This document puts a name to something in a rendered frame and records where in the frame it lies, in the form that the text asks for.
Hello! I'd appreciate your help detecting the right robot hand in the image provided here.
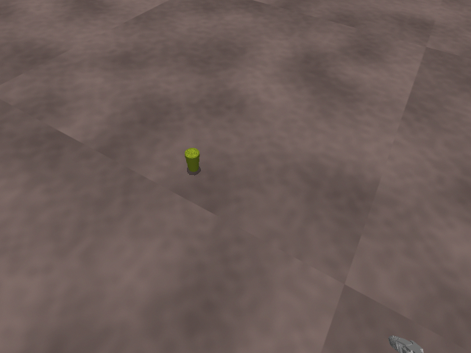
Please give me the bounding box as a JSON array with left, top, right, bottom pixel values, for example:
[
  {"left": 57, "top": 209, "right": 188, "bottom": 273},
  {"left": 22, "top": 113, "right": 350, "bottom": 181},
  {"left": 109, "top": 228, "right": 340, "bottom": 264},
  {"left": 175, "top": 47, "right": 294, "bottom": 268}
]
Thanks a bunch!
[{"left": 389, "top": 335, "right": 424, "bottom": 353}]

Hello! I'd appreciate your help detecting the cup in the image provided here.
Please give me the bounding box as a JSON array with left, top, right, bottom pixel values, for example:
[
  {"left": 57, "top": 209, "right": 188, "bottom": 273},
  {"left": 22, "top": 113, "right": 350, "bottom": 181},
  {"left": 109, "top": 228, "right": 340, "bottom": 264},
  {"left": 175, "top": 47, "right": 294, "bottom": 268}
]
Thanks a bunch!
[{"left": 185, "top": 148, "right": 199, "bottom": 172}]

